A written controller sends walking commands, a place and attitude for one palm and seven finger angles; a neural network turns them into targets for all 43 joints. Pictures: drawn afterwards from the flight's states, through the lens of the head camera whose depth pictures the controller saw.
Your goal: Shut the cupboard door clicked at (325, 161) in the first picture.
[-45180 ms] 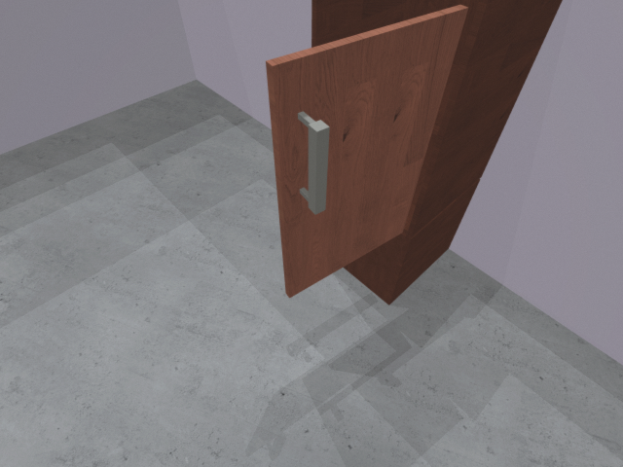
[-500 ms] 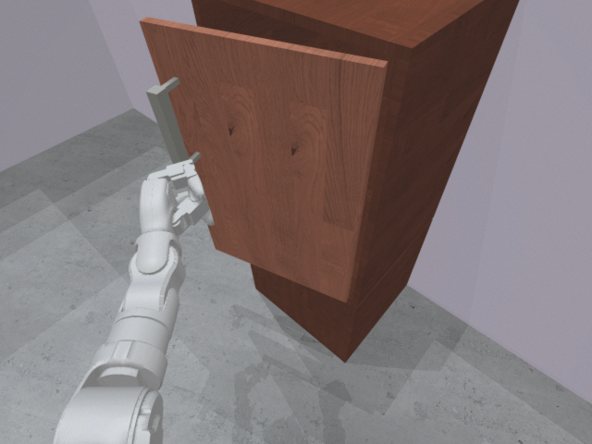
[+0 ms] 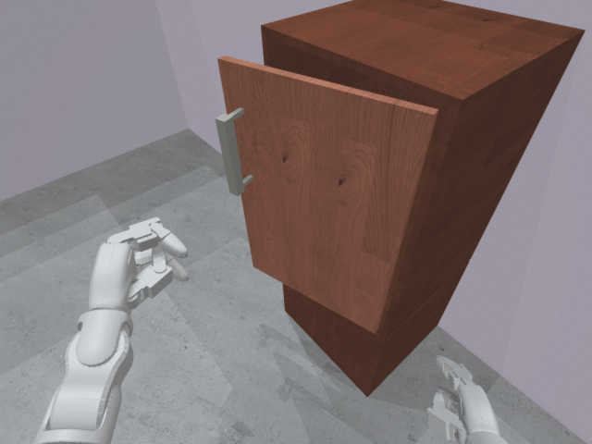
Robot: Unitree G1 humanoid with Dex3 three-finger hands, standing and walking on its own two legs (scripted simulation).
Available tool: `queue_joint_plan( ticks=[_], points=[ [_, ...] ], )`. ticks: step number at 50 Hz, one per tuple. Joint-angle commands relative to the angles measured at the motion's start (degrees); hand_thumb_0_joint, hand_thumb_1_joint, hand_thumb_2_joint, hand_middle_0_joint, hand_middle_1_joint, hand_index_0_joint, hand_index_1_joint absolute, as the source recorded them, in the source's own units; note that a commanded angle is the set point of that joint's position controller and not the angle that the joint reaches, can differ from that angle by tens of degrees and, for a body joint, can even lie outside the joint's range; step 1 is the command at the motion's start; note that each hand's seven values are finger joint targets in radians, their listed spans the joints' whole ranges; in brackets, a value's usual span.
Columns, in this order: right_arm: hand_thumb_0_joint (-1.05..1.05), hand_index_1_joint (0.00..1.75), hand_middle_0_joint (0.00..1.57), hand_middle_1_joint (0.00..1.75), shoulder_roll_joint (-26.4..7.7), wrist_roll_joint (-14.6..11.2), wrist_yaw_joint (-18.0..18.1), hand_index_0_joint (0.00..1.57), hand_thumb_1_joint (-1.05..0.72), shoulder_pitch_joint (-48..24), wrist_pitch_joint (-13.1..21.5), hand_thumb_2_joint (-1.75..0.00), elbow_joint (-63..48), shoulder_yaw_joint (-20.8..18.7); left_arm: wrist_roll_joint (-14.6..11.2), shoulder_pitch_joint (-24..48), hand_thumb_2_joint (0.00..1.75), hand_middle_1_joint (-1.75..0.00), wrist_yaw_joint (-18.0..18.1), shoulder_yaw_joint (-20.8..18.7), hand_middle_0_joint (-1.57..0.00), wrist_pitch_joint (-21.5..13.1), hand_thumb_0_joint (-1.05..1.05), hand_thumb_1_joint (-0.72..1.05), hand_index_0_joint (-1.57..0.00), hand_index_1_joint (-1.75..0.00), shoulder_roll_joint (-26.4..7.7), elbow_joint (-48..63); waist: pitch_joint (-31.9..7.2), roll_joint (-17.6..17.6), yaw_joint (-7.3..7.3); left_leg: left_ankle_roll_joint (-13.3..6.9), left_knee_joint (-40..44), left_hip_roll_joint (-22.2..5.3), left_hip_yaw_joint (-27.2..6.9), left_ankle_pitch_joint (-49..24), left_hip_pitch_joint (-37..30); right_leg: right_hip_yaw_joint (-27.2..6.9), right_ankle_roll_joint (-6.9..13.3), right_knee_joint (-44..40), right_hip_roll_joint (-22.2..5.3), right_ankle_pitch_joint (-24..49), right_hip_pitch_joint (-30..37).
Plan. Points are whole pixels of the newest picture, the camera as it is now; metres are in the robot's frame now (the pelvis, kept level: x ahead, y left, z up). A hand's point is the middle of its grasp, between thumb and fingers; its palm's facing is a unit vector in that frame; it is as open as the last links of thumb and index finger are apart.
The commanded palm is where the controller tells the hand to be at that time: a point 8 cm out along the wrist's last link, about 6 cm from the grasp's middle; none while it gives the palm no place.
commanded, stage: draw the hand back to the body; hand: left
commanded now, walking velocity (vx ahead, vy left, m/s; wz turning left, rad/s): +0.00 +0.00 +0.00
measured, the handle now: (237, 153) +0.62 +0.17 +0.08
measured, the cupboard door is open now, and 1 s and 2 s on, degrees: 16 16 16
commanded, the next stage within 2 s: step back with the hand held close in 0.84 s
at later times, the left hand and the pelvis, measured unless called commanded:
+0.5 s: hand (48, 315) +0.20 +0.27 +0.16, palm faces +0.44 -0.79 -0.42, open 6.4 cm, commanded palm +0.15 +0.31 +0.17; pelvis +0.02 +0.01 +0.00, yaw +0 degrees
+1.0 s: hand (49, 318) +0.19 +0.27 +0.16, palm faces +0.45 -0.80 -0.39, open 7.4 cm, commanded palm +0.14 +0.31 +0.17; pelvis +0.01 +0.01 +0.00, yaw +0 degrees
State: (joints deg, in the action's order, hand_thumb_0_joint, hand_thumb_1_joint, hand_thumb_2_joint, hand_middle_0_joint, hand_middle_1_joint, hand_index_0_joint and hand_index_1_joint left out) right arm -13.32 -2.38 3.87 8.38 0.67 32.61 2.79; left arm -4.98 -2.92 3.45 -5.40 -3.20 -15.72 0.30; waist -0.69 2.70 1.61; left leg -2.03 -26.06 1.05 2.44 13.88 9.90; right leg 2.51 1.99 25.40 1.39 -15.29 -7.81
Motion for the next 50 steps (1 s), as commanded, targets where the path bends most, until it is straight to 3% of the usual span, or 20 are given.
queue_joint_plan(
  ticks=[1,4,6,9,11,13,21,23,25,26,29,36,40,44,48,49,50],
  points=[
    [0.0,0.3,0.2,0.3,-5.9,0.8,0.1,0.2,-0.9,-4.7,2.6,-0.9,-7.4,-2.2,0.7,10.9,0.9,-0.96,1.2,-5.8,-0.81,-3.7,0.0,0.9,-0.81,-0.96,-9.4,20.3,-8.8,1.5,-0.51,0.0,5.0,-1.6,-2.8,-13.0,-8.8,-1.9,-0.6,-5.7,-0.8,13.8,1.0],
    [0.0,0.3,0.2,0.3,-5.5,1.1,-0.1,0.2,-0.9,-5.1,2.5,-0.9,-7.6,-2.2,0.7,4.8,0.9,-0.87,1.4,-6.6,-0.72,-3.2,0.0,0.9,-0.72,-0.87,-8.8,22.8,-7.5,0.6,-0.19,0.3,5.1,-1.7,-2.9,-15.9,-8.6,-1.4,-0.7,-5.3,-1.0,15.9,2.1],
    [0.0,0.3,0.2,0.3,-5.8,1.3,-0.2,0.2,-0.9,-5.2,2.5,-0.9,-7.3,-2.3,0.7,0.4,0.9,-0.81,1.5,-8.7,-0.67,-2.8,0.0,0.9,-0.67,-0.81,-10.2,23.1,-6.4,-1.3,0.29,0.1,5.0,-1.8,-2.9,-16.9,-8.2,-1.4,-0.8,-5.9,-0.9,16.8,2.0],
    [0.0,0.3,0.2,0.3,-5.4,1.4,-0.3,0.2,-0.9,-5.4,2.3,-0.9,-7.5,-2.4,0.7,-2.7,0.9,-0.72,1.8,-10.5,-0.58,-2.8,0.0,0.9,-0.58,-0.72,-10.7,26.2,-6.3,0.5,0.46,0.4,5.1,-1.9,-3.1,-17.3,-8.1,-1.1,-0.8,-5.5,-1.2,16.3,2.6],
    [0.0,0.3,0.2,0.3,-5.7,1.5,-0.2,0.2,-0.9,-5.6,2.4,-0.9,-7.3,-2.6,0.6,-6.5,0.9,-0.66,1.9,-13.6,-0.53,-3.0,0.0,0.9,-0.53,-0.66,-12.9,27.0,-6.0,-1.0,1.13,0.4,4.7,-1.9,-3.0,-18.2,-7.2,-1.1,-0.8,-5.6,-1.2,17.1,3.2],
    [0.0,0.3,0.2,0.3,-5.2,1.5,-0.3,0.2,-0.9,-5.4,2.6,-0.9,-7.5,-2.7,0.5,-8.4,0.9,-0.6,2.1,-14.9,-0.47,-3.4,0.0,0.9,-0.47,-0.6,-13.4,29.7,-7.2,1.4,1.24,0.6,4.5,-1.8,-3.0,-18.8,-7.6,-1.0,-0.9,-5.1,-1.5,17.2,3.6],
    [0.0,0.3,0.2,0.3,-5.5,1.2,-0.2,0.2,-0.9,-5.2,4.1,-0.9,-6.9,-3.6,-0.1,-20.2,0.9,-0.36,2.8,-21.8,-0.25,-4.1,0.0,0.9,-0.25,-0.36,-16.5,32.2,-4.5,0.6,2.09,0.6,4.4,-2.1,-3.0,-17.4,-5.1,-0.9,-1.1,-5.5,-1.5,15.4,2.9],
    [0.0,0.3,0.2,0.3,-5.3,1.0,-0.2,0.2,-0.9,-5.3,4.3,-0.9,-7.0,-3.7,-0.2,-21.2,0.9,-0.3,3.0,-22.8,-0.2,-4.7,0.0,0.9,-0.2,-0.3,-16.7,33.6,-3.6,1.0,1.97,0.7,4.6,-2.2,-2.9,-15.4,-4.6,-0.9,-1.1,-5.6,-1.6,13.6,2.2],
    [0.0,0.3,0.2,0.3,-5.5,1.0,-0.1,0.2,-0.9,-5.2,4.8,-0.9,-6.4,-3.7,0.1,-19.3,0.9,-0.3,3.0,-19.8,-0.2,-4.8,0.0,0.9,-0.2,-0.3,-14.1,32.6,-0.8,1.6,1.14,0.6,5.1,-2.1,-3.0,-12.1,-4.2,-0.8,-1.2,-6.2,-1.5,10.4,-0.3],
    [0.0,0.3,0.2,0.3,-5.9,1.1,0.0,0.2,-0.9,-5.0,5.2,-0.9,-6.1,-3.8,0.2,-18.6,0.9,-0.3,3.0,-19.3,-0.2,-4.8,0.0,0.9,-0.2,-0.3,-13.8,31.8,0.1,0.0,1.0,0.3,5.4,-2.1,-3.2,-10.7,-3.8,-0.9,-1.2,-6.9,-1.5,9.1,-0.9],
    [0.0,0.3,0.2,0.3,-6.1,1.2,0.5,0.2,-0.9,-4.7,5.5,-0.9,-5.9,-4.1,0.4,-16.5,0.9,-0.3,3.5,-19.0,-0.2,-5.0,0.0,0.9,-0.2,-0.3,-13.9,31.6,-1.0,-1.0,0.86,0.0,5.8,-1.9,-3.2,-8.3,-4.3,-1.0,-1.3,-6.9,-1.7,6.7,-0.9],
    [0.0,0.3,0.2,0.3,-5.8,1.4,0.7,0.2,-0.9,-5.2,6.3,-0.9,-5.5,-3.8,0.6,-17.2,0.9,-0.3,3.9,-21.6,-0.2,-5.5,0.0,0.9,-0.2,-0.3,-16.8,33.8,-3.0,2.1,1.97,0.2,5.5,-1.6,-3.4,-9.9,-4.3,-1.4,-0.9,-6.8,-1.7,8.3,1.8],
    [0.0,0.3,0.2,0.3,-5.2,1.4,0.6,0.2,-0.9,-5.4,6.3,-0.9,-5.7,-3.6,0.2,-18.4,0.9,-0.3,3.6,-21.0,-0.2,-5.4,0.0,0.9,-0.2,-0.3,-15.2,32.8,-1.0,2.7,1.84,0.4,5.6,-1.7,-2.9,-9.8,-3.9,-1.5,-0.9,-6.9,-1.6,8.6,0.8],
    [0.0,0.3,0.2,0.3,-5.4,1.3,0.4,0.2,-0.9,-5.4,5.8,-0.9,-5.8,-3.7,0.1,-18.8,0.9,-0.3,3.2,-20.6,-0.2,-5.2,0.0,0.9,-0.2,-0.3,-14.6,31.4,0.3,1.0,1.73,0.4,6.0,-1.9,-2.9,-8.8,-3.5,-1.5,-1.0,-7.5,-1.5,7.4,0.2],
    [0.0,0.3,0.2,0.3,-5.5,1.4,0.4,0.2,-0.9,-5.2,6.0,-0.9,-6.0,-3.9,0.2,-18.9,0.9,-0.3,3.2,-20.6,-0.2,-5.4,0.0,0.9,-0.2,-0.3,-14.8,32.7,-2.1,1.9,1.79,0.3,5.6,-1.9,-2.8,-10.8,-4.6,-1.5,-1.0,-6.9,-1.7,9.5,1.3],
    [0.0,0.3,0.2,0.3,-7.4,0.9,0.3,0.2,-0.9,-4.6,4.7,-0.9,-7.9,-4.5,0.6,-12.4,0.9,-0.3,3.8,-27.4,-0.2,-7.5,0.0,0.9,-0.2,-0.3,-22.2,37.0,-0.5,2.9,0.09,-1.3,2.7,-3.6,-4.6,-7.1,0.1,-7.0,-0.9,-8.6,-5.1,11.6,-1.9],
    [0.0,0.3,0.2,0.3,-6.7,1.3,0.4,0.2,-0.9,-4.2,4.0,-0.9,-6.6,-4.5,0.5,-17.9,0.9,-0.3,3.5,-24.2,-0.2,-7.9,0.0,0.9,-0.2,-0.3,-18.3,32.4,-1.5,0.0,-0.36,-1.2,1.1,-3.4,-5.1,-7.1,-0.3,-7.7,-0.3,-8.7,-7.0,12.1,-2.9]
  ],
)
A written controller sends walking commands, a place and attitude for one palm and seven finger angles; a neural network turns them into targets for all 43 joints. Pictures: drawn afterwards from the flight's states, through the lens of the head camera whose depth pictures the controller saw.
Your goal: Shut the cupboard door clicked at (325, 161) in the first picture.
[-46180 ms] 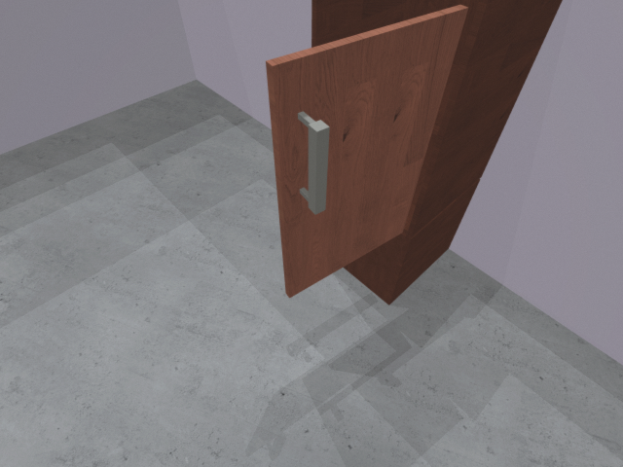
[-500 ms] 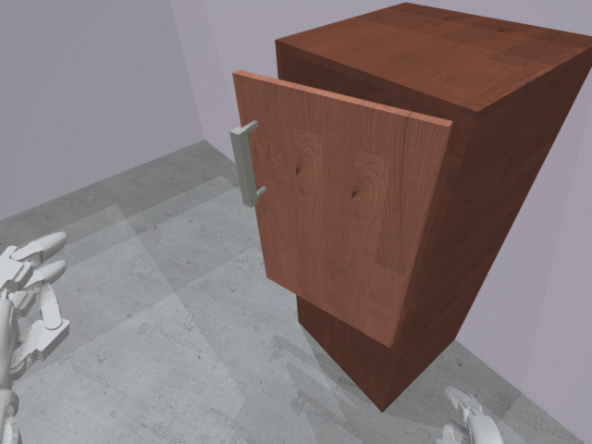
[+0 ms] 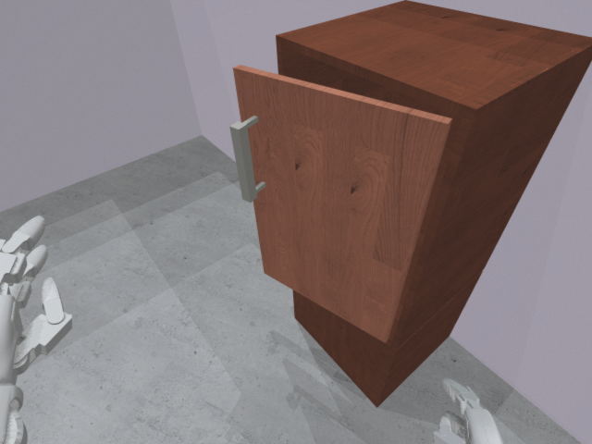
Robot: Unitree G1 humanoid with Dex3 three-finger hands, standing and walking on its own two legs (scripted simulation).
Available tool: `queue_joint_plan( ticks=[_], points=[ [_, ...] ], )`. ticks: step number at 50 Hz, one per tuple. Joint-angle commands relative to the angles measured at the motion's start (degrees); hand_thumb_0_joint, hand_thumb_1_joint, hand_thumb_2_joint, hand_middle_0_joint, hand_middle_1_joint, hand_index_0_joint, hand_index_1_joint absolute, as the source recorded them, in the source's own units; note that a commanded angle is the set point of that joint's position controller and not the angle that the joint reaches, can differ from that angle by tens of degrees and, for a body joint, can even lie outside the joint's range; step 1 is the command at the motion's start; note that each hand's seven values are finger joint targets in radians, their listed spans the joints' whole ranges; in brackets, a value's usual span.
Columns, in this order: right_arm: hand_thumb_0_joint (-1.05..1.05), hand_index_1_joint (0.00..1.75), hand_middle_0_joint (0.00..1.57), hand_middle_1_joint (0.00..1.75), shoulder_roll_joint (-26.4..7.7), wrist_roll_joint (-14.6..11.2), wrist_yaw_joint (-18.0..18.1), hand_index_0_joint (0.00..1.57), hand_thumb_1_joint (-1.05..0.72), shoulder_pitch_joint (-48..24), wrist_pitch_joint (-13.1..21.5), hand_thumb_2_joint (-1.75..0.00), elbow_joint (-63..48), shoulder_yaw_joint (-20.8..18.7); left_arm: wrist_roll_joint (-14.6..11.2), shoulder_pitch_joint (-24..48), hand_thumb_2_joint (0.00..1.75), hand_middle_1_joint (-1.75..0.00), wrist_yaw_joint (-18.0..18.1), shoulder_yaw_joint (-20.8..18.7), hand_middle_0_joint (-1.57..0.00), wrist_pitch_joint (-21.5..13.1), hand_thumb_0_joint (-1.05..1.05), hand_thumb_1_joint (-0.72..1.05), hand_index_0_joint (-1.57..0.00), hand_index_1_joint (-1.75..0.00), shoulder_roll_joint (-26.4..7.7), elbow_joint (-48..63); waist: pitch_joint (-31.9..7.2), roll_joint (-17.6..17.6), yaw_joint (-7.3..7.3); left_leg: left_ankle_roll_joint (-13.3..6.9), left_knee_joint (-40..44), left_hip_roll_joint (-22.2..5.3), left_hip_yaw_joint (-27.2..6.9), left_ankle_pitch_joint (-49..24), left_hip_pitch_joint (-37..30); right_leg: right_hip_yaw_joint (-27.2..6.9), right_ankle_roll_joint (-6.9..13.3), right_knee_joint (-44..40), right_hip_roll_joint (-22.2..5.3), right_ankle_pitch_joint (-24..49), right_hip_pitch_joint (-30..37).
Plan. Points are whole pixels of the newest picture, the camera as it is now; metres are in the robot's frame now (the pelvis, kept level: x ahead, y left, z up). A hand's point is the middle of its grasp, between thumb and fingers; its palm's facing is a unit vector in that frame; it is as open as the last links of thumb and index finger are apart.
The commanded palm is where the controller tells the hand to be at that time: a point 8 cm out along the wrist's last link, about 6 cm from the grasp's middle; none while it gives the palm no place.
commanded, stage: step back with the hand held close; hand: left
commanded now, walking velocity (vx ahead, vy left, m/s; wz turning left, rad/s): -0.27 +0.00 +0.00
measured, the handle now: (251, 160) +0.62 +0.16 +0.07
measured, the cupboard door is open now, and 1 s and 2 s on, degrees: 16 16 16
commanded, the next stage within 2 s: stop stepping back and stand still in 1.30 s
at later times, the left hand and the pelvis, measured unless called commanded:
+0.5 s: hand (29, 345) +0.16 +0.29 +0.16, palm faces +0.38 -0.79 -0.48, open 7.4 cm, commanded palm +0.10 +0.32 +0.17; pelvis -0.04 +0.03 -0.01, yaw -1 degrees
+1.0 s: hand out of the picture +0.09 +0.30 +0.16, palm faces +0.45 -0.78 -0.43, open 7.4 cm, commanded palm +0.03 +0.33 +0.17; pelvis -0.11 +0.03 -0.02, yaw +1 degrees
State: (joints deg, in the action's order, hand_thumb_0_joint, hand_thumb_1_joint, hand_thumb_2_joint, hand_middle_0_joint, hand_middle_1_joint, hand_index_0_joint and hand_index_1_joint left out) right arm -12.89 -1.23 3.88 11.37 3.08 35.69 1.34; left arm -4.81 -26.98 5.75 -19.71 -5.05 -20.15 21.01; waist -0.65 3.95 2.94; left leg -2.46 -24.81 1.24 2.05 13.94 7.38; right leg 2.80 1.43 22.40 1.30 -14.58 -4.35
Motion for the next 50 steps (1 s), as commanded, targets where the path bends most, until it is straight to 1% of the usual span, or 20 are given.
queue_joint_plan(
  ticks=[1,3,10,11,17,21,22,26,30,31,32,35,36,37,41,44,46,47,49,50],
  points=[
    [0.0,0.3,0.2,0.3,-7.2,0.2,0.4,0.2,-0.9,-7.3,1.1,-0.9,-9.9,-3.2,0.6,4.8,0.9,-0.3,1.1,-9.7,-0.2,-6.3,0.0,0.9,-0.2,-0.3,-13.8,11.8,-1.9,-1.6,-1.66,-0.5,-0.8,-3.7,-4.7,-8.4,2.2,-8.2,0.4,-5.2,-7.5,13.9,-6.9],
    [0.0,0.3,0.2,0.3,-7.3,0.2,0.4,0.2,-0.9,-7.0,0.0,-0.9,-10.2,-3.5,0.5,1.7,0.9,-0.3,1.0,-7.8,-0.2,-6.4,0.0,0.9,-0.2,-0.3,-11.7,10.5,-4.4,-2.4,-2.01,-0.3,-1.6,-4.3,-4.4,-10.9,2.0,-7.8,0.3,-3.3,-8.0,15.3,-7.0],
    [0.0,0.3,0.2,0.3,-7.9,-0.2,1.5,0.2,-0.9,-6.7,-2.7,-0.9,-12.4,-4.2,0.3,-0.7,0.9,-0.3,2.1,-10.3,-0.2,-6.3,0.0,0.9,-0.2,-0.3,-14.9,13.9,-9.5,-2.2,-2.08,-0.1,-1.0,-6.5,-5.4,-22.3,3.7,-5.7,-0.9,3.9,-5.8,22.6,-4.6],
    [0.0,0.3,0.2,0.3,-8.1,-0.1,1.7,0.2,-0.9,-7.0,-2.9,-0.9,-12.5,-4.4,0.3,-1.0,0.9,-0.3,2.2,-11.7,-0.2,-6.3,0.0,0.9,-0.2,-0.3,-16.4,14.5,-10.0,-1.6,-1.95,-0.1,-0.8,-6.7,-5.5,-22.5,4.0,-5.7,-1.0,4.3,-5.8,22.4,-4.5],
    [0.0,0.3,0.2,0.3,-7.9,-0.2,1.9,0.2,-0.9,-6.2,-3.5,-0.9,-13.5,-4.3,0.3,-4.1,0.9,-0.3,2.7,-11.5,-0.2,-6.6,0.0,0.9,-0.2,-0.3,-15.4,15.8,-9.6,-0.6,-2.24,-0.6,0.2,-7.9,-6.7,-17.8,9.9,-6.4,-1.0,6.6,-5.2,19.2,-3.5],
    [0.0,0.3,0.2,0.3,-8.9,0.1,1.9,0.2,-0.9,-5.8,-2.7,-0.9,-13.6,-4.5,0.7,-3.6,0.9,-0.3,3.1,-12.9,-0.2,-7.5,0.0,0.9,-0.2,-0.3,-16.4,17.1,-7.7,2.2,-2.05,-1.6,3.8,-9.2,-9.4,-7.6,17.2,-6.0,-1.4,8.2,-3.4,11.2,-1.9],
    [0.0,0.3,0.2,0.3,-8.4,0.1,2.0,0.2,-0.9,-5.6,-2.5,-0.9,-13.7,-4.2,0.8,-3.5,0.9,-0.3,3.1,-12.1,-0.2,-7.8,0.0,0.9,-0.2,-0.3,-15.3,16.9,-7.0,2.2,-2.23,-1.8,4.7,-9.6,-9.9,-4.9,19.1,-5.8,-1.5,9.0,-3.1,9.9,-1.3],
    [0.0,0.3,0.2,0.3,-9.2,0.4,2.0,0.2,-0.9,-5.0,-1.2,-0.9,-13.5,-4.5,1.8,-1.5,0.9,-0.3,3.4,-13.3,-0.2,-9.0,0.0,0.9,-0.2,-0.3,-15.8,17.3,-4.4,3.6,-2.4,-3.3,8.8,-10.7,-12.5,14.1,29.7,-6.2,-1.6,11.5,-1.8,5.1,2.6],
    [0.0,0.3,0.2,0.3,-9.0,0.4,1.9,0.2,-0.9,-4.0,-0.1,-0.9,-13.2,-4.5,2.7,0.6,0.9,-0.3,3.5,-12.0,-0.2,-10.0,0.0,0.9,-0.2,-0.3,-13.7,16.4,-3.0,1.9,-2.86,-4.2,8.4,-10.8,-12.8,24.1,35.9,-7.3,-1.4,12.6,-2.0,0.8,3.9],
    [0.0,0.3,0.2,0.3,-9.5,0.6,1.9,0.2,-0.9,-3.9,0.2,-0.9,-12.8,-4.7,3.1,1.3,0.9,-0.3,3.6,-13.0,-0.2,-10.2,0.0,0.9,-0.2,-0.3,-14.9,16.8,-3.0,1.7,-2.85,-4.0,8.0,-10.6,-12.8,24.6,35.5,-7.7,-1.3,12.1,-2.1,-0.5,3.1],
    [0.0,0.3,0.2,0.3,-9.0,0.6,1.8,0.2,-0.9,-3.6,0.4,-0.9,-12.7,-4.5,3.1,1.8,0.9,-0.3,3.5,-11.2,-0.2,-10.3,0.0,0.9,-0.2,-0.3,-13.1,17.2,-2.9,1.3,-3.1,-3.8,7.4,-10.3,-12.9,24.9,35.3,-7.9,-1.0,12.0,-2.4,-1.9,2.1],
    [0.0,0.3,0.2,0.3,-9.1,0.9,1.7,0.2,-0.9,-3.5,1.3,-0.9,-12.3,-4.5,3.7,3.2,0.9,-0.3,4.0,-11.6,-0.2,-10.9,0.0,0.9,-0.2,-0.3,-13.6,18.0,-1.8,1.7,-3.12,-3.8,6.3,-10.0,-12.8,27.4,36.0,-9.0,-0.6,11.2,-2.5,-6.1,-0.1],
    [0.0,0.3,0.2,0.3,-9.3,1.1,1.7,0.2,-0.9,-3.6,1.5,-0.9,-12.0,-4.7,3.9,3.3,0.9,-0.3,4.1,-13.3,-0.2,-11.1,0.0,0.9,-0.2,-0.3,-15.4,18.3,-2.2,1.3,-2.92,-3.7,5.7,-9.6,-12.9,27.1,35.7,-9.7,-0.4,10.4,-2.6,-6.6,-0.2],
    [0.0,0.3,0.2,0.3,-8.5,1.0,1.7,0.2,-0.9,-3.3,1.6,-0.9,-12.0,-4.5,3.8,3.1,0.9,-0.3,4.1,-11.8,-0.2,-11.3,0.0,0.9,-0.2,-0.3,-13.8,18.6,-2.1,0.3,-3.15,-3.3,4.0,-8.8,-12.3,25.4,34.5,-10.6,0.0,9.3,-3.3,-6.6,-1.9],
    [0.0,0.3,0.2,0.3,-8.1,1.5,1.0,0.2,-0.9,-2.7,1.6,-0.9,-10.6,-4.7,3.3,2.1,0.9,-0.3,4.6,-13.1,-0.2,-11.9,0.0,0.9,-0.2,-0.3,-15.6,18.6,-2.6,-4.3,-3.45,-0.9,-4.6,-5.6,-9.2,16.9,26.0,-17.3,2.6,1.1,-8.8,-8.9,-12.1],
    [0.0,0.3,0.2,0.3,-7.1,1.3,0.6,0.2,-0.9,-2.6,1.2,-0.9,-9.9,-4.4,2.8,1.0,0.9,-0.3,5.2,-11.9,-0.2,-12.2,0.0,0.9,-0.2,-0.3,-15.3,18.1,-3.4,-6.0,-3.91,0.0,-7.8,-4.4,-7.4,12.3,20.1,-17.4,3.2,-2.3,-10.8,-10.4,-17.5],
    [0.0,0.3,0.2,0.3,-7.6,1.3,0.7,0.2,-0.9,-2.7,1.4,-0.9,-9.7,-4.5,2.9,0.5,0.9,-0.3,5.5,-12.8,-0.2,-12.6,0.0,0.9,-0.2,-0.3,-16.1,18.7,-3.6,-3.1,-4.09,-0.4,-4.4,-5.3,-8.8,12.4,19.2,-14.0,2.3,-1.1,-8.8,-10.5,-17.8],
    [0.0,0.3,0.2,0.3,-7.5,1.2,0.8,0.2,-0.9,-3.0,1.5,-0.9,-10.0,-4.3,2.9,-0.5,0.9,-0.3,5.4,-12.5,-0.2,-12.8,0.0,0.9,-0.2,-0.3,-15.6,19.4,-4.1,-1.2,-4.01,-1.2,-0.6,-7.0,-10.6,13.9,21.2,-11.1,1.0,1.9,-6.2,-9.3,-15.3],
    [0.0,0.3,0.2,0.3,-9.0,1.1,1.4,0.2,-0.9,-4.3,2.4,-0.9,-10.7,-4.5,3.5,-0.6,0.9,-0.3,5.2,-14.3,-0.2,-13.7,0.0,0.9,-0.2,-0.3,-15.6,20.6,-5.5,8.1,-3.45,-4.5,12.3,-14.3,-18.4,26.6,34.6,-5.3,-1.7,16.7,1.1,-3.8,-0.6],
    [0.0,0.3,0.2,0.3,-9.1,1.4,1.6,0.2,-0.9,-4.7,2.9,-0.9,-10.7,-4.9,3.6,-0.5,0.9,-0.3,4.8,-15.3,-0.2,-13.8,0.0,0.9,-0.2,-0.3,-15.8,20.3,-5.5,10.1,-2.84,-5.7,16.0,-17.7,-21.7,29.6,39.6,-4.2,-2.2,22.9,3.5,-1.2,4.0]
  ],
)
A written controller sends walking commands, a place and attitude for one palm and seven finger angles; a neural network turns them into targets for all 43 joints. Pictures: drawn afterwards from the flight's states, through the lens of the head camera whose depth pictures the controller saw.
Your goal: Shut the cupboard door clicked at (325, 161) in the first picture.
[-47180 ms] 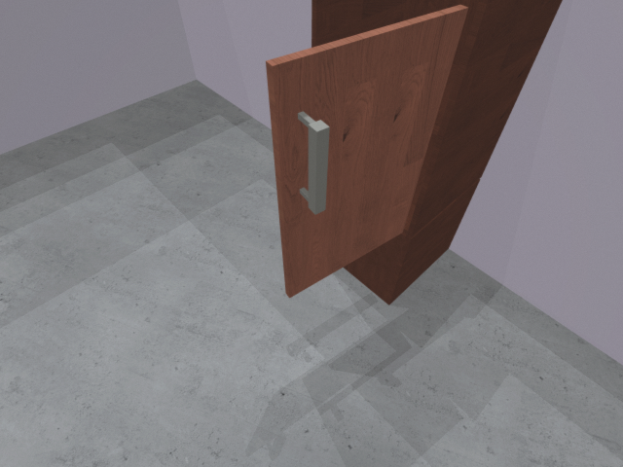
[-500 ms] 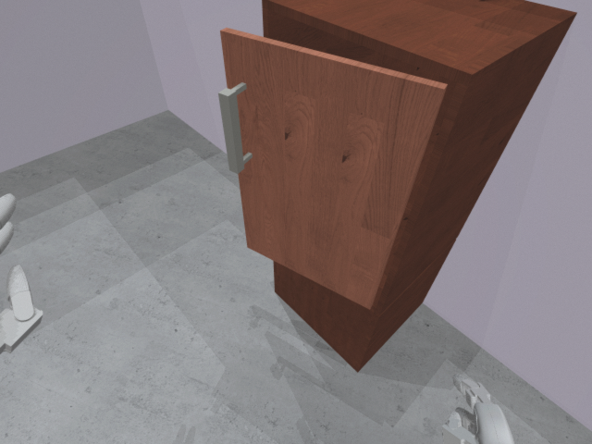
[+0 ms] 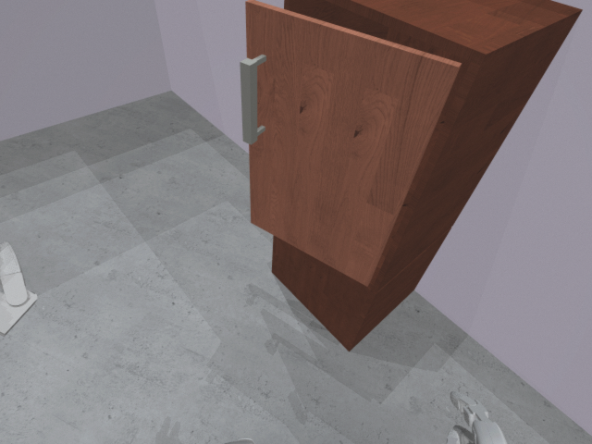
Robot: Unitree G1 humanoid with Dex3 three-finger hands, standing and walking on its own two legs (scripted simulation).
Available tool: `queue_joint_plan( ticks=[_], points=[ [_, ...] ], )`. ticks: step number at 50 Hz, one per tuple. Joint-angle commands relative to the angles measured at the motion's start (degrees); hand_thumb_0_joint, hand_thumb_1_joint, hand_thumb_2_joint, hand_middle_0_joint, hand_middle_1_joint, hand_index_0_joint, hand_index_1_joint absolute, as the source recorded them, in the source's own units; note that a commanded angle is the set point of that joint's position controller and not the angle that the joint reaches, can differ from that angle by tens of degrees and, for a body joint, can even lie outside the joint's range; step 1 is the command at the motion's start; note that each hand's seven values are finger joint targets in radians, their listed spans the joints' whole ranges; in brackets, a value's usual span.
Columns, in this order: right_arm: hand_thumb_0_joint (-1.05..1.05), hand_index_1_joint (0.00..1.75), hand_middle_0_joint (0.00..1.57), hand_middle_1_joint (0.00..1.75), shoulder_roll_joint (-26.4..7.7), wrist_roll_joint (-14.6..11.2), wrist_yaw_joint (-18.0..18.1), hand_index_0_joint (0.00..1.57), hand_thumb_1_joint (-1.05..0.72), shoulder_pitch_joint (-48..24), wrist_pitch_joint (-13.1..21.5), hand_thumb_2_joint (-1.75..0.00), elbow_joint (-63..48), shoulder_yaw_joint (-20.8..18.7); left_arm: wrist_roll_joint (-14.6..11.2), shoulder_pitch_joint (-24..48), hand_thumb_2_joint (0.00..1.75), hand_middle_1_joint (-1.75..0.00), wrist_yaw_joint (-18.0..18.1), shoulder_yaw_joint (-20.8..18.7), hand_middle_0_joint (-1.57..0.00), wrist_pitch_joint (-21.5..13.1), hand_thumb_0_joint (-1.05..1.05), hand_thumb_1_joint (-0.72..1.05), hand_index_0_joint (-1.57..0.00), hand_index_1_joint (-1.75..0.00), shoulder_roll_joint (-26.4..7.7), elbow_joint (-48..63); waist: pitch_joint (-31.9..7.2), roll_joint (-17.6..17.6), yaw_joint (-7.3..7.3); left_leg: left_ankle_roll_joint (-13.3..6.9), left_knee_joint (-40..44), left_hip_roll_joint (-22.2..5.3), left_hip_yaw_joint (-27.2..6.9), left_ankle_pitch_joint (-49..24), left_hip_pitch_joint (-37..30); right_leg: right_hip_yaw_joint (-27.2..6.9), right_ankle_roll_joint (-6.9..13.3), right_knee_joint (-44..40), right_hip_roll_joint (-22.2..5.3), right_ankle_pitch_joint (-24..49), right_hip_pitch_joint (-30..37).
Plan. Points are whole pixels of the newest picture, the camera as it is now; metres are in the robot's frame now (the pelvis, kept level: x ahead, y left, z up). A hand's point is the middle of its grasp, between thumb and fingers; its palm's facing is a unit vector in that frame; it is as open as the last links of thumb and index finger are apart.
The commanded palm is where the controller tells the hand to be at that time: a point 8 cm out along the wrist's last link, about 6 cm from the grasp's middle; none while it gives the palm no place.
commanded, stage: step back with the hand held close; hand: left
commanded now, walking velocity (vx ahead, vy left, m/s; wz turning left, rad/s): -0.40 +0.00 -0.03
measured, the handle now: (255, 100) +0.73 +0.12 +0.10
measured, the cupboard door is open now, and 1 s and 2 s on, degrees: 16 16 16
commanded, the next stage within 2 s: stop stepping back and stand still in 0.30 s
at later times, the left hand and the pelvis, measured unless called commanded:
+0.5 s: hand out of the picture +0.08 +0.22 +0.20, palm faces +0.29 -0.81 -0.51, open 7.4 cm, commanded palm +0.03 +0.27 +0.19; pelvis -0.12 -0.02 +0.00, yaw -2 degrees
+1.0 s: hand out of the picture +0.05 +0.27 +0.19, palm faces +0.39 -0.78 -0.48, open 7.4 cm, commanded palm +0.00 +0.31 +0.19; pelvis -0.16 +0.02 +0.01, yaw -3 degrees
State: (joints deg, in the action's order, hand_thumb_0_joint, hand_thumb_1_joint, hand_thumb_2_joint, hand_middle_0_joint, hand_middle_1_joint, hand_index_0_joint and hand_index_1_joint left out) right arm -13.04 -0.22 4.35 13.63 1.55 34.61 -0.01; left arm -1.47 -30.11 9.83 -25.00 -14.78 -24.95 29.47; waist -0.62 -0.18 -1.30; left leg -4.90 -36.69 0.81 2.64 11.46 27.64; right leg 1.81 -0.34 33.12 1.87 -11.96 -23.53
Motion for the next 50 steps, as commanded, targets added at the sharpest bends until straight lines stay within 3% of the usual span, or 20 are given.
queue_joint_plan(
  ticks=[1,7,11,15,18,21,22,23,24,26,28,31,33,35,36,40,44,46,48,50],
  points=[
    [0.0,0.3,0.2,0.3,-8.7,0.5,1.1,0.2,-0.9,-7.2,4.9,-0.9,-9.5,-3.9,0.1,2.8,0.9,-0.3,0.3,-10.7,-0.2,-4.3,0.0,0.9,-0.2,-0.3,-12.0,12.2,-6.7,14.0,1.49,-3.5,28.2,-18.4,-23.5,29.6,17.7,-3.4,-0.4,14.4,3.4,-3.8,23.0],
    [0.0,0.3,0.2,0.3,-6.7,1.5,-0.1,0.2,-0.9,-6.7,7.0,-0.9,-6.4,-3.3,-1.8,1.2,0.9,-0.3,-1.6,-6.7,-0.2,-4.6,0.0,0.9,-0.2,-0.3,-8.5,11.0,-5.6,10.0,1.59,-0.5,26.2,-15.8,-18.3,16.3,0.8,-2.3,0.6,2.5,3.3,-14.3,13.3],
    [0.0,0.3,0.2,0.3,-7.0,2.0,-0.9,0.2,-0.9,-5.0,7.2,-0.9,-2.5,-3.5,-1.9,3.1,0.9,-0.3,-1.4,-6.1,-0.2,-5.6,0.0,0.9,-0.2,-0.3,-10.2,12.7,-14.5,12.0,1.83,4.6,18.3,-13.7,-12.6,-14.6,-20.7,-4.4,1.5,-13.8,0.6,-5.9,8.8],
    [0.0,0.3,0.2,0.3,-6.0,0.7,-1.0,0.2,-0.9,-6.6,6.8,-0.9,-4.1,-4.1,-2.5,6.8,0.9,-0.3,-1.7,-7.4,-0.2,-5.4,0.0,0.9,-0.2,-0.3,-12.3,17.4,-25.2,9.1,1.62,3.1,10.0,-11.3,-5.6,-38.4,-37.1,-2.2,-1.8,-10.2,1.0,8.6,6.2],
    [0.0,0.3,0.2,0.3,-5.4,-0.5,-1.2,0.2,-0.9,-9.5,5.9,-0.9,-8.1,-3.8,-4.5,-1.6,0.9,-0.3,-2.8,-11.3,-0.2,-3.8,0.0,0.9,-0.2,-0.3,-14.4,17.5,-23.2,7.3,1.64,2.2,12.9,-10.8,-5.4,-22.3,-31.0,-0.2,-3.0,-6.0,1.6,0.6,5.9],
    [0.0,0.3,0.2,0.3,-5.2,-0.2,-0.5,0.2,-0.9,-11.1,4.0,-0.9,-9.9,-3.1,-5.7,-7.5,0.9,-0.3,-2.5,-16.4,-0.2,-2.8,0.0,0.9,-0.2,-0.3,-18.5,14.1,-10.7,6.3,1.31,6.5,10.6,-5.9,-2.2,9.6,-16.3,-2.2,2.1,-15.7,-3.4,-20.5,0.6],
    [0.0,0.3,0.2,0.3,-4.3,-0.3,0.0,0.2,-0.9,-9.9,3.2,-0.9,-9.7,-2.8,-5.5,-8.9,0.9,-0.3,-2.1,-13.8,-0.2,-2.0,0.0,0.9,-0.2,-0.3,-16.0,11.7,-5.1,-0.9,0.26,8.5,-4.4,-1.8,-0.6,9.3,-18.5,-12.9,6.1,-23.5,-11.4,-32.0,-12.5],
    [0.0,0.3,0.2,0.3,-4.8,0.1,0.5,0.2,-0.9,-9.3,2.4,-0.9,-8.6,-3.0,-5.0,-7.3,0.9,-0.3,-1.3,-13.3,-0.2,-0.6,0.0,0.9,-0.2,-0.3,-16.0,11.3,-0.1,-6.5,0.6,8.7,-19.4,-0.2,-5.0,10.0,-16.2,-24.6,10.9,-28.6,-20.7,-38.3,-22.8],
    [0.0,0.3,0.2,0.3,-4.5,0.6,0.6,0.2,-0.9,-8.1,1.5,-0.9,-7.1,-2.7,-4.0,-4.7,0.9,-0.3,-0.5,-11.6,-0.2,0.9,0.0,0.9,-0.2,-0.3,-14.2,9.2,4.6,-7.6,0.36,7.7,-26.5,-2.0,-9.0,10.4,-7.4,-25.7,14.3,-27.6,-23.6,-34.7,-21.1],
    [0.0,0.3,0.2,0.3,-5.5,0.9,0.8,0.2,-0.9,-7.2,1.6,-0.9,-6.7,-1.4,-2.4,6.8,0.9,-0.3,0.2,-7.9,-0.2,1.8,0.0,0.9,-0.2,-0.3,-13.0,8.8,7.6,-1.7,-0.78,6.3,-22.2,-5.4,-8.3,10.2,-1.9,-17.2,10.5,-23.0,-19.4,-25.4,-13.7],
    [0.0,0.3,0.2,0.3,-6.0,0.3,1.6,0.2,-0.9,-6.4,3.1,-0.9,-5.2,-1.6,-0.7,13.8,0.9,-0.3,0.8,-1.9,-0.2,2.5,0.0,0.9,-0.2,-0.3,-8.6,0.0,9.3,-3.0,-0.87,5.2,-9.1,-5.1,-4.1,7.6,-6.1,-9.4,7.2,-18.9,-14.6,-17.4,-7.6],
    [0.0,0.3,0.2,0.3,-7.4,-0.6,2.6,0.2,-0.9,-6.2,5.5,-0.9,-5.1,-2.8,0.5,18.8,0.9,-0.3,1.2,1.6,-0.2,2.5,0.0,0.9,-0.2,-0.3,-8.3,0.7,8.6,-2.4,0.12,3.7,4.1,-3.3,-2.4,6.2,-12.7,-7.6,4.6,-15.4,-12.0,-13.4,-3.2],
    [0.0,0.3,0.2,0.3,-8.0,-0.8,2.5,0.2,-0.9,-5.9,6.8,-0.9,-6.8,-2.9,0.1,15.2,0.9,-0.3,1.0,-0.7,-0.2,1.3,0.0,0.9,-0.2,-0.3,-9.6,8.6,3.9,2.8,0.84,2.4,10.8,-5.8,-6.4,-3.2,-14.5,-4.1,2.2,-7.2,-5.9,-1.9,3.7],
    [0.0,0.3,0.2,0.3,-5.9,-0.2,1.6,0.2,-0.9,-4.3,7.5,-0.9,-6.8,-2.0,-1.2,6.7,0.9,-0.3,0.2,-4.1,-0.2,0.3,0.0,0.9,-0.2,-0.3,-10.6,14.7,-3.2,14.6,0.34,1.6,20.2,-10.1,-18.1,-3.8,-15.6,0.9,-0.4,1.2,0.0,-7.5,7.2],
    [0.0,0.3,0.2,0.3,-6.0,0.2,1.3,0.2,-0.9,-5.3,8.3,-0.9,-6.4,-2.2,-1.2,7.3,0.9,-0.3,0.1,-6.5,-0.2,-0.6,0.0,0.9,-0.2,-0.3,-13.0,18.5,-4.2,14.9,0.62,1.6,24.1,-12.2,-21.3,3.0,-14.2,-0.2,-0.7,3.6,0.7,-11.6,8.3],
    [0.0,0.3,0.2,0.3,-5.4,0.9,0.3,0.2,-0.9,-4.9,9.6,-0.9,-5.9,-1.8,-1.2,0.5,0.9,-0.3,0.6,-7.9,-0.2,-1.2,0.0,0.9,-0.2,-0.3,-10.6,17.4,-5.7,16.6,0.8,1.8,26.8,-12.3,-14.8,20.7,-9.2,0.4,0.3,-1.2,0.7,-10.4,13.8],
    [0.0,0.3,0.2,0.3,-5.3,1.1,0.3,0.2,-0.9,-3.9,7.1,-0.9,-6.2,-1.8,-1.7,-2.9,0.9,-0.3,0.4,-8.0,-0.2,1.4,0.0,0.9,-0.2,-0.3,-9.8,9.1,-4.9,12.2,0.03,3.7,21.8,-8.6,-8.2,25.1,-2.9,1.2,2.6,-8.9,0.6,-12.4,19.5],
    [0.0,0.3,0.2,0.3,-5.1,0.9,0.3,0.2,-0.9,-4.2,5.4,-0.9,-6.2,-2.3,-1.9,-4.1,0.9,-0.3,0.5,-8.7,-0.2,2.9,0.0,0.9,-0.2,-0.3,-10.3,4.3,-4.6,1.0,0.7,4.3,9.9,-5.2,-4.2,20.5,-2.5,-8.3,5.7,-14.4,-4.6,-19.7,15.5],
    [0.0,0.3,0.2,0.3,-4.6,0.7,0.0,0.2,-0.9,-3.9,3.6,-0.9,-6.2,-2.1,-2.1,-1.8,0.9,-0.3,0.7,-6.2,-0.2,3.8,0.0,0.9,-0.2,-0.3,-8.8,4.0,-0.2,-11.5,0.83,5.0,-8.3,-2.6,-1.6,9.7,4.2,-25.1,12.2,-22.5,-16.3,-25.1,12.5],
    [0.0,0.3,0.2,0.3,-5.1,0.2,-0.3,0.2,-0.9,-4.3,4.0,-0.9,-5.6,-1.9,-1.6,3.4,0.9,-0.3,1.0,-3.6,-0.2,2.8,0.0,0.9,-0.2,-0.3,-7.5,2.7,2.7,-10.0,0.72,5.1,-15.0,-3.5,-3.5,12.5,8.7,-23.5,14.0,-20.7,-18.9,-14.4,13.7]
  ],
)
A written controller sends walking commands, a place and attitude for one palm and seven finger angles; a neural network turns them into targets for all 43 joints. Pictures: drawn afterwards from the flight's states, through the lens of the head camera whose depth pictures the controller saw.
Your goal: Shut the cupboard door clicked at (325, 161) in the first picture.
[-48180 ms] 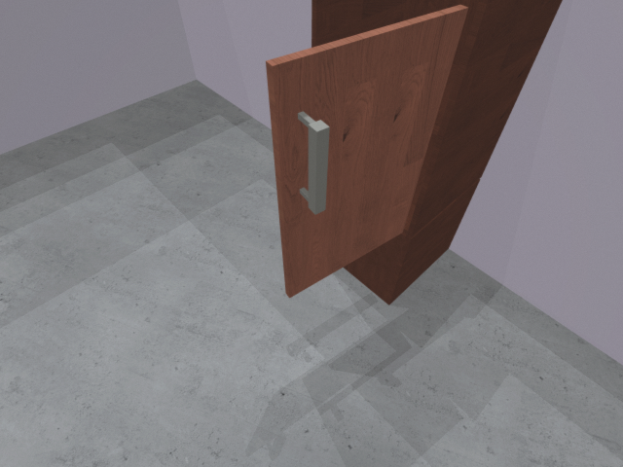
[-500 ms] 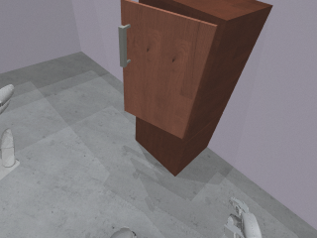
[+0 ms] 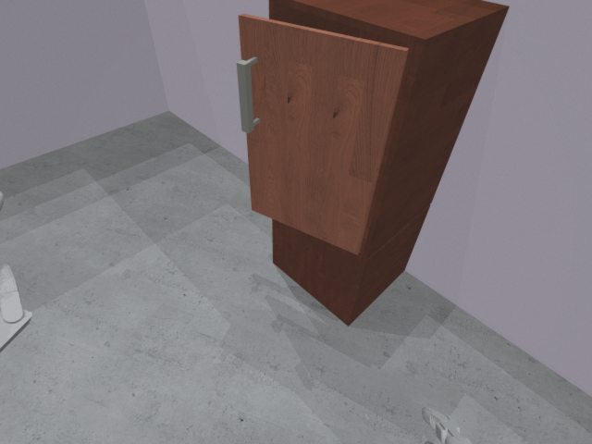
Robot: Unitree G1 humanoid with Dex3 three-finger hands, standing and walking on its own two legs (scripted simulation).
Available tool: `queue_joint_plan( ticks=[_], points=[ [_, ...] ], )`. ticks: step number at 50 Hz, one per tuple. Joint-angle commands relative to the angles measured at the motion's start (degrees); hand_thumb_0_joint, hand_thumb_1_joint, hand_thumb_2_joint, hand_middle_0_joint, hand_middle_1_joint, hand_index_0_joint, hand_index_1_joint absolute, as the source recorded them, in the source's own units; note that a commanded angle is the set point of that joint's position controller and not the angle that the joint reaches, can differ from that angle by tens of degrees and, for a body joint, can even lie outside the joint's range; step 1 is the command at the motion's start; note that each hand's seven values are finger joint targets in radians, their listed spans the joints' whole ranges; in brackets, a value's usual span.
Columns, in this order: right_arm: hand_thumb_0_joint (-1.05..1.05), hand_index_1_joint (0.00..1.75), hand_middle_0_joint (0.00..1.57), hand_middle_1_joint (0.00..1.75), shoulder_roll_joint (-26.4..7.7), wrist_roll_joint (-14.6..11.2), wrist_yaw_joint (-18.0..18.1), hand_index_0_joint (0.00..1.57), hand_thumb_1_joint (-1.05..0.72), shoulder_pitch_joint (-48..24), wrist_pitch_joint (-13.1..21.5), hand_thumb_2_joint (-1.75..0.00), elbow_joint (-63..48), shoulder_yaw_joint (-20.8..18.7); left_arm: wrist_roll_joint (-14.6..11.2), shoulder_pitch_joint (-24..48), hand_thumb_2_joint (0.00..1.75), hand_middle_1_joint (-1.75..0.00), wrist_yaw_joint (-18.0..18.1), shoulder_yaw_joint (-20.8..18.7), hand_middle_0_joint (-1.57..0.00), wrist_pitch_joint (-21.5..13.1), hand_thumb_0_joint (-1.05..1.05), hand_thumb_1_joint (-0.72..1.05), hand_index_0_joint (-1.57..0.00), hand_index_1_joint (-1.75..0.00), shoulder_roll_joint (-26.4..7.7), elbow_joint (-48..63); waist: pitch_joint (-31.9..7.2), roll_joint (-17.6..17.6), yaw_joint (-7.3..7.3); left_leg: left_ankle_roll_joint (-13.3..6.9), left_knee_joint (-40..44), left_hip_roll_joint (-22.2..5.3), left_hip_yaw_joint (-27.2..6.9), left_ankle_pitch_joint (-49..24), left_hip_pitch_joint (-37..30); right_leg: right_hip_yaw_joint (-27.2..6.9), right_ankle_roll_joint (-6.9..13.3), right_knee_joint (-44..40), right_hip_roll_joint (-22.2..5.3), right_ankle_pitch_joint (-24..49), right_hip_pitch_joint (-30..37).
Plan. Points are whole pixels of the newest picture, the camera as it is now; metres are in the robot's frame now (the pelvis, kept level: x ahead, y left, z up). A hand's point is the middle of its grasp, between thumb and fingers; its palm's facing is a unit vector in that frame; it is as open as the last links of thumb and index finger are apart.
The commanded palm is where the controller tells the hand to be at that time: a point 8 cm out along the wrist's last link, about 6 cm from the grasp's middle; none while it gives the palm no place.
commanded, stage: stop stepping back and stand still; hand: left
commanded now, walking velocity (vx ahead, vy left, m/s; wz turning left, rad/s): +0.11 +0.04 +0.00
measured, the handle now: (250, 95) +0.88 +0.15 +0.08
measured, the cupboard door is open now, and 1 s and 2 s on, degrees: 16 16 16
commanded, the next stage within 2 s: let the arm hang, fingers relaxed in 0.52 s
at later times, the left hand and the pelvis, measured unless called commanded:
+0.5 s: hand (33, 296) +0.22 +0.29 +0.16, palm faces +0.41 -0.78 -0.47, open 7.4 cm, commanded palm +0.17 +0.32 +0.18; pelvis +0.03 +0.02 +0.00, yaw +0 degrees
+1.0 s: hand out of the picture +0.00 +0.21 -0.18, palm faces +0.06 -0.98 -0.16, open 7.0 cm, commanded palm none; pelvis +0.00 +0.03 +0.00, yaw +3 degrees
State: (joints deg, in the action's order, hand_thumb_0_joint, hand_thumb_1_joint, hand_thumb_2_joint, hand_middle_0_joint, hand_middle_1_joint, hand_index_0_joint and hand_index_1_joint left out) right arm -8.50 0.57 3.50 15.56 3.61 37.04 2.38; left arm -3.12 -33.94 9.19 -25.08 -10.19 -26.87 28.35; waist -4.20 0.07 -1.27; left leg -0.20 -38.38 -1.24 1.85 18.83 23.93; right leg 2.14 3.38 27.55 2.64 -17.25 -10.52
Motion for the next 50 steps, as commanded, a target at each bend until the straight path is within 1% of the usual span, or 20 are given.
queue_joint_plan(
  ticks=[1,3,5,7,8,9,11,13,16,19,25,30,31,32,35,38,40,43,45,50],
  points=[
    [0.0,0.3,0.2,0.3,-10.0,-0.7,0.8,0.2,-0.9,-7.2,2.3,-0.9,-7.8,-4.2,0.6,11.9,0.9,-0.3,1.9,-3.3,-0.2,-2.2,0.0,0.9,-0.2,-0.3,-6.5,5.4,6.6,-7.6,0.82,0.2,-10.4,-2.3,-2.9,5.5,10.3,-21.7,9.6,-13.2,-19.2,-5.4,-0.2],
    [0.0,0.3,0.2,0.3,-9.2,-0.4,1.3,0.2,-0.9,-7.6,2.9,-0.9,-7.4,-3.4,1.4,14.5,0.9,-0.3,2.1,-1.8,-0.2,-2.7,0.0,0.9,-0.2,-0.3,-5.8,5.0,6.2,-5.2,0.69,-0.5,-0.8,-1.5,1.1,-0.2,0.7,-13.3,6.7,-10.1,-15.7,2.8,-2.9],
    [0.0,0.3,0.2,0.3,-9.7,-0.5,1.9,0.2,-0.9,-8.1,3.7,-0.9,-7.6,-4.0,1.4,17.3,0.9,-0.3,2.1,-1.5,-0.2,-3.2,0.0,0.9,-0.2,-0.3,-6.7,9.1,4.6,-2.9,0.75,-1.1,8.1,-0.3,2.2,-5.9,-10.9,-8.0,3.0,-6.3,-11.8,3.4,-6.8],
    [0.0,0.3,0.2,0.3,-11.3,-0.7,2.2,0.2,-0.9,-8.2,4.4,-0.9,-8.5,-5.0,1.4,16.6,0.9,-0.3,1.8,-2.7,-0.2,-4.0,0.0,0.9,-0.2,-0.3,-7.4,13.5,2.1,7.6,0.8,-3.2,13.0,-5.9,-6.1,-13.5,-17.6,-3.8,-1.5,2.8,-6.3,5.7,-9.1],
    [0.0,0.3,0.2,0.3,-11.5,-1.1,2.1,0.2,-0.9,-8.7,4.6,-0.9,-9.4,-4.8,1.2,15.7,0.9,-0.3,1.7,-3.5,-0.2,-4.5,0.0,0.9,-0.2,-0.3,-7.8,14.4,1.3,9.7,1.36,-4.4,14.6,-9.0,-10.0,-15.9,-16.8,-2.0,-3.4,4.9,-3.8,4.9,-8.2],
    [0.0,0.3,0.2,0.3,-10.1,-0.9,1.9,0.2,-0.9,-7.9,4.7,-0.9,-8.7,-4.2,0.9,11.9,0.9,-0.3,1.3,-4.8,-0.2,-4.7,0.0,0.9,-0.2,-0.3,-7.6,11.7,0.9,13.0,0.99,-5.1,18.6,-10.3,-14.1,-11.3,-14.7,-0.9,-3.7,6.4,-2.3,0.9,-7.2],
    [0.0,0.3,0.2,0.3,-10.1,-0.4,1.6,0.2,-0.9,-8.6,5.3,-0.9,-8.9,-4.1,1.2,12.3,0.9,-0.3,0.8,-6.2,-0.2,-5.3,0.0,0.9,-0.2,-0.3,-8.6,14.3,2.4,14.8,1.53,-5.2,22.3,-11.5,-15.6,-5.0,-9.2,-1.1,-3.8,5.9,-2.5,-2.7,-3.9],
    [0.0,0.3,0.2,0.3,-10.0,-0.7,1.4,0.2,-0.9,-7.8,5.7,-0.9,-9.0,-4.1,1.0,9.6,0.9,-0.3,0.9,-6.2,-0.2,-5.9,0.0,0.9,-0.2,-0.3,-7.4,13.3,1.4,10.3,1.3,-3.9,20.4,-9.9,-11.6,-5.9,-8.6,-0.9,-3.6,0.3,-2.5,1.0,-1.1],
    [0.0,0.3,0.2,0.3,-10.1,-1.2,0.8,0.2,-0.9,-6.4,5.5,-0.9,-9.4,-4.5,0.4,2.9,0.9,-0.3,0.7,-6.8,-0.2,-5.4,0.0,0.9,-0.2,-0.3,-6.5,10.1,-3.8,5.8,1.11,-1.7,14.3,-5.8,-4.7,-15.8,-11.2,-2.9,-2.9,-3.3,-3.8,11.6,2.7],
    [0.0,0.3,0.2,0.3,-9.8,-1.4,0.6,0.2,-0.9,-6.4,3.9,-0.9,-9.9,-4.4,-0.2,1.5,0.9,-0.3,0.4,-6.2,-0.2,-4.4,0.0,0.9,-0.2,-0.3,-6.1,8.8,-6.3,3.6,0.79,-1.0,10.6,-5.1,-2.1,-23.1,-13.1,-4.9,-2.6,-3.0,-5.6,20.2,2.6],
    [0.0,0.3,0.2,0.3,-9.3,-1.5,1.3,0.2,-0.9,-7.5,2.3,-0.9,-10.3,-3.8,-0.3,4.8,0.9,-0.3,0.4,-5.3,-0.2,-3.0,0.0,0.9,-0.2,-0.3,-7.1,8.0,-4.4,1.1,0.73,-1.0,9.9,-4.4,-1.2,-21.2,-13.4,-5.5,-3.0,-4.6,-6.4,22.0,0.3],
    [0.0,0.3,0.2,0.3,-9.3,-1.5,1.7,0.2,-0.9,-8.2,2.4,-0.9,-10.4,-3.7,0.1,7.5,0.9,-0.3,0.6,-4.6,-0.2,-2.9,0.0,0.9,-0.2,-0.3,-7.2,10.0,-2.6,3.5,0.88,-1.1,11.2,-4.1,-1.5,-19.2,-13.3,-4.9,-3.1,-5.5,-5.9,17.2,-0.9],
    [0.0,0.3,0.2,0.3,-16.4,-2.0,-3.7,0.2,-0.9,-12.3,6.8,-0.9,-0.5,-5.6,2.7,8.5,0.9,-0.3,-6.4,20.8,-0.2,4.1,0.0,0.9,-0.2,-0.3,4.1,-32.4,2.9,2.9,-0.9,-1.2,4.7,-6.1,-2.9,-29.7,-11.2,0.1,-2.0,1.9,-8.3,18.6,-8.5],
    [0.0,0.3,0.2,0.3,-19.2,-1.3,-4.0,0.2,-0.9,-8.3,3.3,-0.9,1.1,-6.6,3.7,9.4,0.9,-0.3,-8.2,18.8,-0.2,9.5,0.0,0.9,-0.2,-0.3,3.4,-34.3,-0.1,4.3,0.14,-1.5,6.3,-6.8,-2.9,-26.0,-10.6,-3.1,-2.1,0.8,-9.0,13.8,-6.9],
    [0.0,0.3,0.2,0.3,-16.6,-0.2,-3.6,0.2,-0.9,-7.9,-0.1,-0.9,1.5,-4.7,4.4,13.5,0.9,-0.3,-9.1,20.0,-0.2,10.3,0.0,0.9,-0.2,-0.3,3.9,-42.9,2.2,-3.0,1.35,-3.1,8.4,-6.5,-6.2,-16.8,-4.6,-2.4,-1.4,0.8,-7.0,3.8,-5.7],
    [0.0,0.3,0.2,0.3,-14.6,0.5,-3.6,0.2,-0.9,-7.2,-2.0,-0.9,3.6,-3.9,4.4,16.5,0.9,-0.3,-8.8,21.5,-0.2,10.2,0.0,0.9,-0.2,-0.3,3.9,-53.8,3.4,-9.4,0.57,-2.0,7.4,-4.0,-5.6,-15.6,-7.5,-5.6,0.1,-2.8,-9.6,4.0,-7.2],
    [0.0,0.3,0.2,0.3,-13.1,1.0,-3.6,0.2,-0.9,-5.8,-3.3,-0.9,6.2,-3.4,4.2,18.1,0.9,-0.3,-8.3,22.6,-0.2,10.7,0.0,0.9,-0.2,-0.3,4.7,-61.1,4.2,-7.7,0.01,-1.5,8.4,-3.3,-5.1,-14.5,-9.5,-6.2,0.3,-4.3,-10.0,1.4,-8.1],
    [0.0,0.3,0.2,0.3,-12.3,1.1,-3.3,0.2,-0.9,-4.8,-3.7,-0.9,10.5,-3.1,4.0,16.9,0.9,-0.3,-8.0,23.2,-0.2,10.7,0.0,0.9,-0.2,-0.3,6.0,-70.8,3.3,3.3,0.59,-1.7,12.8,-4.2,-6.5,-14.4,-10.1,-5.4,-0.6,-4.2,-8.2,0.7,-4.0],
    [0.0,0.3,0.2,0.3,-11.4,0.8,-2.9,0.2,-0.9,-4.1,-3.8,-0.9,13.3,-3.0,3.8,15.0,0.9,-0.3,-8.0,23.3,-0.2,10.6,0.0,0.9,-0.2,-0.3,7.1,-76.6,3.6,7.5,1.11,-1.7,15.3,-4.3,-6.8,-10.5,-9.4,-5.1,-0.7,-5.2,-7.7,0.3,-1.9],
    [0.0,0.3,0.2,0.3,-9.3,0.5,-1.9,0.2,-0.9,-0.6,-4.1,-0.9,18.8,-3.6,3.8,11.1,0.9,-0.3,-8.0,23.2,-0.2,10.6,0.0,0.9,-0.2,-0.3,9.7,-85.8,5.1,10.1,1.2,-1.6,19.2,-4.6,-7.3,-2.8,-10.1,-4.3,-0.4,-7.9,-7.1,-0.1,-1.1]
  ],
)
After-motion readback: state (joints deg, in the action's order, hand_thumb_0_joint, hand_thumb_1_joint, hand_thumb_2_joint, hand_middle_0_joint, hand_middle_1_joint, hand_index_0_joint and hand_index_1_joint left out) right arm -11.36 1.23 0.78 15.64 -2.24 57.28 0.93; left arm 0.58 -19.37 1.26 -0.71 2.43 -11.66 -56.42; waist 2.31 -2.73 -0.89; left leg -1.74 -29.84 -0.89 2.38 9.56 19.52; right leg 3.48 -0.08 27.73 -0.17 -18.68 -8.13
